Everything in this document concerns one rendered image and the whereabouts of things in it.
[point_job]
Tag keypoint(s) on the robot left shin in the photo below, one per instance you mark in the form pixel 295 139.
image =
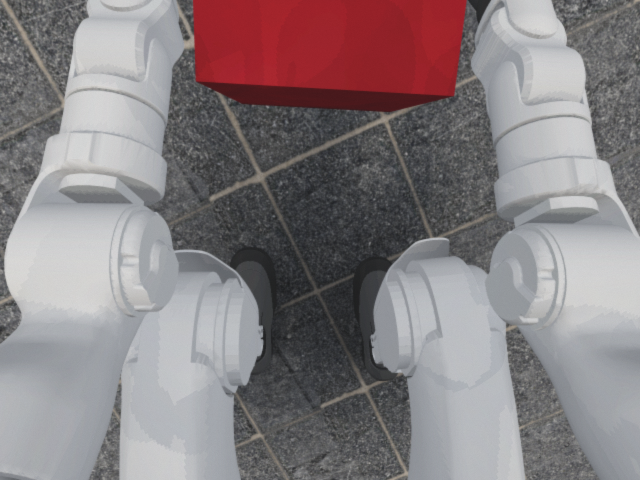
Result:
pixel 201 261

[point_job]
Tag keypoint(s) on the robot left forearm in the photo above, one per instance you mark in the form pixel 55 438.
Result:
pixel 109 148

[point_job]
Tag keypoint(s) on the robot right hand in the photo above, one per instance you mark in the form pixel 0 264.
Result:
pixel 480 7

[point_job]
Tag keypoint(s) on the robot right forearm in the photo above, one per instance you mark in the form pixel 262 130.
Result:
pixel 540 120

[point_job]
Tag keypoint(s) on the robot left thigh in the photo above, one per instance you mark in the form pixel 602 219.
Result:
pixel 177 423

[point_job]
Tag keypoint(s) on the robot right upper arm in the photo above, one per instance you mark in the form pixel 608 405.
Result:
pixel 573 291

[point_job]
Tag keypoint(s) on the carton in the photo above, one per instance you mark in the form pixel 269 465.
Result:
pixel 367 55

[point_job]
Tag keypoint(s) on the robot left upper arm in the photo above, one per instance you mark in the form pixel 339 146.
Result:
pixel 83 275

